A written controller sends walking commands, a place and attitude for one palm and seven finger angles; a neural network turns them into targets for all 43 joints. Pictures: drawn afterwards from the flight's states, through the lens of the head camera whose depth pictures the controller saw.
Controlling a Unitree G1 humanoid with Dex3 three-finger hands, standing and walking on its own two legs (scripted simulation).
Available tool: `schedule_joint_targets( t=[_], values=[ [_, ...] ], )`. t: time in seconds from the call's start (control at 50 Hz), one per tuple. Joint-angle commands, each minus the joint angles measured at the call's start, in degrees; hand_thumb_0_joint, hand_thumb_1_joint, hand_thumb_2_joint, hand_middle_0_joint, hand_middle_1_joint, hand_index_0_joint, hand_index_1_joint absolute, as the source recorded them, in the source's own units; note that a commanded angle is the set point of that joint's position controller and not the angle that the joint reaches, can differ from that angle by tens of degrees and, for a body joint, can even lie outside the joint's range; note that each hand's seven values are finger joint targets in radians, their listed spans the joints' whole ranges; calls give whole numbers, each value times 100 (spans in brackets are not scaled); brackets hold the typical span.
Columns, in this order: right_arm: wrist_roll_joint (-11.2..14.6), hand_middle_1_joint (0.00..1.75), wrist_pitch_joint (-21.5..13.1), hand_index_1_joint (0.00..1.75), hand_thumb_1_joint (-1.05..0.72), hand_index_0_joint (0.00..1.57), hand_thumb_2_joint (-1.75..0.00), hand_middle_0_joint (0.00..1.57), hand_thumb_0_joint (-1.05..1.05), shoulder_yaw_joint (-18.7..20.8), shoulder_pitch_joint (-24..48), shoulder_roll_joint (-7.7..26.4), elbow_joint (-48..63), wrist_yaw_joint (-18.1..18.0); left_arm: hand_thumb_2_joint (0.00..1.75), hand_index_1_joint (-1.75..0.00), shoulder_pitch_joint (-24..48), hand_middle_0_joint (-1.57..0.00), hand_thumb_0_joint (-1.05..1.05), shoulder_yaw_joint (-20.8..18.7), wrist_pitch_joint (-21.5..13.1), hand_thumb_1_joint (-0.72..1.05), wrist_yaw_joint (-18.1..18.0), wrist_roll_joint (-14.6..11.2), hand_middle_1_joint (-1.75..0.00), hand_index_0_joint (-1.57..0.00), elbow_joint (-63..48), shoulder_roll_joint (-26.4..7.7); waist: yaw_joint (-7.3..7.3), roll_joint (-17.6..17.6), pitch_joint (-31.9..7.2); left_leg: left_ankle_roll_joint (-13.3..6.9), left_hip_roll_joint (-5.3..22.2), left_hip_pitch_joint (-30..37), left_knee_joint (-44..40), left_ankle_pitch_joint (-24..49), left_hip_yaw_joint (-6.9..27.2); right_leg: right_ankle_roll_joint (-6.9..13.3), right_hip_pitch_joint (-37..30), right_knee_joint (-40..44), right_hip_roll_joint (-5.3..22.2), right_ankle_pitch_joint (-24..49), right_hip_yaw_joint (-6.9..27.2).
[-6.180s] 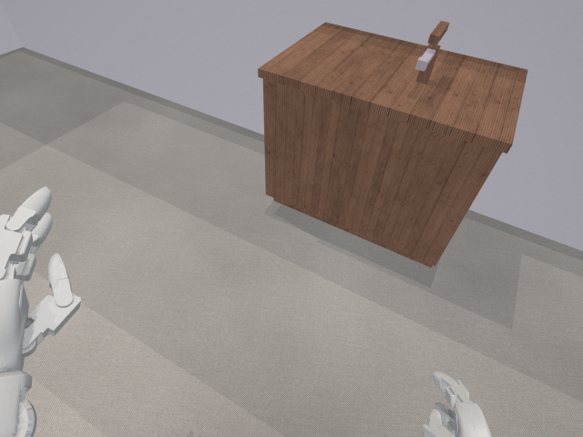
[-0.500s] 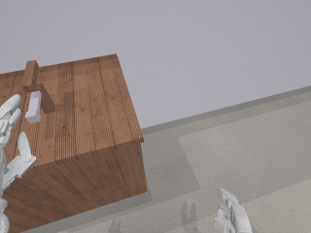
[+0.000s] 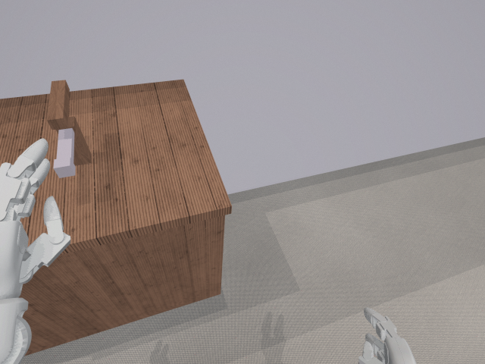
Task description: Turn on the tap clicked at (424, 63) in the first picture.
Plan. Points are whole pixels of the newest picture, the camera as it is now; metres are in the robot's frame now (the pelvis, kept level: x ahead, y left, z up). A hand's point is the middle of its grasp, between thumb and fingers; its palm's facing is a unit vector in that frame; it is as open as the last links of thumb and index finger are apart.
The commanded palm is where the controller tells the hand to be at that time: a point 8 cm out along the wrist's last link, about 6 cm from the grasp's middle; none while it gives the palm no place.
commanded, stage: come to a stop and stand still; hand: left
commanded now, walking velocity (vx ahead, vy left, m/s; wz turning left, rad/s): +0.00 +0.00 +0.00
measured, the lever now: (64, 167) +0.43 +0.38 +0.03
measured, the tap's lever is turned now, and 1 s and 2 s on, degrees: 0 0 0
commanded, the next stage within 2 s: look again from close up in 0.32 s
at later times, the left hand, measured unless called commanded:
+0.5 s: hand (32, 240) +0.22 +0.27 +0.15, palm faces +0.41 -0.85 -0.33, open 7.4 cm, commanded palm +0.15 +0.30 +0.18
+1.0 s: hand (63, 229) +0.23 +0.25 +0.15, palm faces +0.38 -0.85 -0.38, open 7.4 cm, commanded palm +0.18 +0.28 +0.18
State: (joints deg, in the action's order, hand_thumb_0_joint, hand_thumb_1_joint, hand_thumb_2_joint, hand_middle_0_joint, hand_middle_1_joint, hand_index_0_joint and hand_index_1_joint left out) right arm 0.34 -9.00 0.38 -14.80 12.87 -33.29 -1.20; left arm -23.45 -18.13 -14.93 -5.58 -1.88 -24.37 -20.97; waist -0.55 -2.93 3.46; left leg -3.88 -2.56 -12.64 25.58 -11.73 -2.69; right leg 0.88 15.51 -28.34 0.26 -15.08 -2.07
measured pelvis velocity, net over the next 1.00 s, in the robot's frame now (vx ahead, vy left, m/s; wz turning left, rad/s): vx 0.02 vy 0.00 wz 0.02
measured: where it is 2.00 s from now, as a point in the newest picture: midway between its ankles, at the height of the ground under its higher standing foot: outside the picture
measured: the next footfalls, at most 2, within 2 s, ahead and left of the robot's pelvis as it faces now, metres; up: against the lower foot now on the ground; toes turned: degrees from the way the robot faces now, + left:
left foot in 1.76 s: +0.16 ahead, +0.21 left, +0.00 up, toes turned +5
right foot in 1.96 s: +0.16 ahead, -0.01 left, +0.00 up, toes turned +0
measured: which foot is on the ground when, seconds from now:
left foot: down 0.00-1.00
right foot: down 0.00-1.00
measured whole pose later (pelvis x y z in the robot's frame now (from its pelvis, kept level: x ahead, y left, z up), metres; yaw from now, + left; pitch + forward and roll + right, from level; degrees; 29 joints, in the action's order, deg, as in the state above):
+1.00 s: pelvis +0.02 +0.00 +0.00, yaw +1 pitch +0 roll -1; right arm -0.4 -5.3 -0.8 -12.5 12.1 -33.3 -2.1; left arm -25.5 -18.8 -11.5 -5.6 -2.2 -24.6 -20.5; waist -0.9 -0.1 0.5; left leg -3.5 -1.9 -13.7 27.4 -14.1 -1.1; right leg 0.6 10.1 -23.5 -1.2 -13.8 -1.9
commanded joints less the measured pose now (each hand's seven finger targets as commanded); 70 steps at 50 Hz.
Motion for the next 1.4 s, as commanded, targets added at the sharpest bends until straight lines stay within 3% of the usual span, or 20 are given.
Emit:
schedule_joint_targets(
  t=[0.0, 0.06, 0.12, 0.18, 0.2, 0.32, 0.38, 0.6, 0.8, 0.86, 0.92, 0.96, 1.0, 1.1, 1.18, 1.22, 1.32, 1.36, 1.38],
  values=[
    [-21, 30, -418, 30, -90, 20, -90, 20, 0, 136, 764, 577, 974, -20, 90, -30, 1085, -20, 0, -1355, -563, 90, -143, 20, -30, -20, -1567, -1681, -203, 1072, -707, -25, 1150, -900, -1353, -887, 1356, -15, -1051, -312, 136, 30, 184],
    [-54, 30, -479, 30, -90, 20, -90, 20, 0, 118, 634, 555, 878, 3, 90, -30, 1072, -20, 0, -1172, -613, 90, -93, -36, -30, -20, -1326, -1408, -143, 1030, -823, 154, 1050, -459, -1019, -188, 1367, 75, -949, 210, 247, 243, 282],
    [-46, 30, -545, 30, -90, 20, -90, 20, 0, 154, 593, 603, 797, 69, 90, -30, 868, -20, 0, -738, -584, 90, -36, -25, -30, -20, -1296, -921, -125, 776, -1068, 352, 1002, 79, -925, 295, 1245, 86, -776, 289, 161, 407, 301],
    [-57, 30, -491, 30, -90, 20, -90, 20, 0, 132, 602, 587, 741, 101, 90, -30, 691, -20, 0, -535, -469, 90, -43, 25, -30, -20, -1163, -732, -130, 834, -975, 405, 1016, -34, -1021, 66, 1207, 69, -756, 386, 162, 354, 353],
    [-62, 30, -462, 30, -90, 20, -90, 20, 0, 114, 647, 565, 744, 92, 90, -30, 716, -20, 0, -531, -426, 90, -52, 44, -30, -20, -1138, -721, -128, 915, -933, 448, 995, 25, -1042, 64, 1157, 69, -692, 426, 154, 367, 357],
    [-96, 30, -252, 30, -90, 20, -90, 20, 0, 40, 792, 531, 830, -12, 90, -30, 996, -20, 0, -648, -267, 90, -108, 83, -30, -20, -1045, -846, -124, 605, -767, 404, 879, -328, -1148, -639, 1122, 50, -919, 744, 137, 335, 422],
    [-83, 30, -217, 30, -90, 20, -90, 20, 0, 47, 835, 533, 879, -38, 90, -30, 1019, -20, 0, -648, -257, 90, -113, 85, -30, -20, -1202, -852, -126, 805, -805, 394, 807, -272, -1135, -626, 1084, 53, -979, 775, 113, 398, 415],
    [-60, 30, -93, 30, -90, 20, -90, 20, 0, 65, 862, 574, 917, -99, 90, -30, 572, -20, 0, -629, -109, 90, -120, 13, -30, -20, -1193, -804, -111, 639, -992, 428, 603, 227, -671, 798, 811, 64, -929, 916, 177, 1118, 437],
    [-33, 30, -2, 30, -90, 20, -90, 20, 0, 91, 888, 589, 945, -145, 90, -30, 383, -20, 0, -766, -55, 90, -125, -54, -30, -20, -1385, -942, -110, 655, -1130, 364, 564, 332, -503, 1223, 732, 45, -1029, 869, 209, 1485, 440],
    [-49, 30, 30, 30, -90, 20, -90, 20, 0, 136, 853, 618, 918, -127, 90, -30, 183, -20, 0, -727, -33, 90, -116, -72, -30, -20, -1177, -871, -85, 430, -1158, 246, 518, 205, -356, 603, 664, 97, -1009, 865, 302, 1111, 554],
    [-60, 30, 59, 30, -90, 20, -90, 20, 0, 164, 839, 628, 906, -127, 90, -30, 307, -20, 0, -660, -19, 90, -110, -82, -30, -20, -1188, -839, -25, 313, -917, 144, 423, -74, -165, -202, 647, 216, -690, 969, 444, 132, 814],
    [-57, 30, 70, 30, -90, 20, -90, 20, 0, 173, 823, 627, 882, -132, 90, -30, 306, -20, 0, -704, -19, 90, -119, -74, -30, -20, -1084, -896, -14, 199, -751, 83, 376, -192, 44, -453, 639, 294, -442, 1058, 568, -368, 1013],
    [-36, 30, 88, 30, -90, 20, -90, 20, 0, 191, 841, 655, 873, -124, 90, -30, 592, -20, 0, -719, -54, 90, -127, -57, -30, -20, -1291, -981, 32, 364, -653, 74, 370, -335, 235, -364, 667, 389, -407, 926, 701, -351, 1091],
    [-9, 30, 97, 30, -90, 20, -90, 20, 0, 189, 822, 637, 854, -110, 90, -30, 472, -20, 0, -826, -119, 90, -136, -73, -30, -20, -1235, -1028, 29, 468, -749, -15, 508, -282, 202, 234, 898, 331, -500, 191, 536, 456, 752],
    [23, 30, 102, 30, -90, 20, -90, 20, 0, 223, 783, 651, 889, -88, 90, -30, 338, -20, 0, -928, -198, 90, -134, -66, -30, -20, -1464, -1073, -2, 679, -1130, -88, 731, -49, 282, 1574, 1111, 192, -758, -488, 286, 1368, 292],
    [23, 30, 112, 30, -90, 20, -90, 20, 0, 212, 768, 634, 897, -60, 90, -30, 231, -20, 0, -915, -206, 90, -118, -84, -30, -20, -1484, -1043, 12, 753, -1139, -8, 695, -132, 428, 1996, 1010, 215, -874, -513, 320, 1606, 280],
    [74, 30, 186, 30, -90, 20, -90, 20, 0, 262, 689, 637, 864, -1, 90, -30, 40, -20, 0, -1020, -232, 90, -143, -138, -30, -20, -1571, -1100, 49, 179, -1342, 170, 387, -298, 1147, 2214, 553, 487, -1246, -507, 756, 2582, 730],
    [67, 30, 230, 30, -90, 20, -90, 20, 0, 249, 674, 623, 827, 0, 90, -30, -29, -20, 0, -1108, -225, 90, -162, -157, -30, -20, -1503, -1144, 83, 388, -1328, 155, 416, -54, 940, 2246, 630, 414, -977, -723, 690, 2485, 596],
    [67, 30, 254, 30, -90, 20, -90, 20, 0, 245, 686, 623, 840, -4, 90, -30, -18, -20, 0, -1118, -220, 90, -162, -155, -30, -20, -1527, -1148, 100, 593, -1305, 119, 515, 163, 712, 2362, 808, 296, -725, -931, 515, 2215, 388]
  ],
)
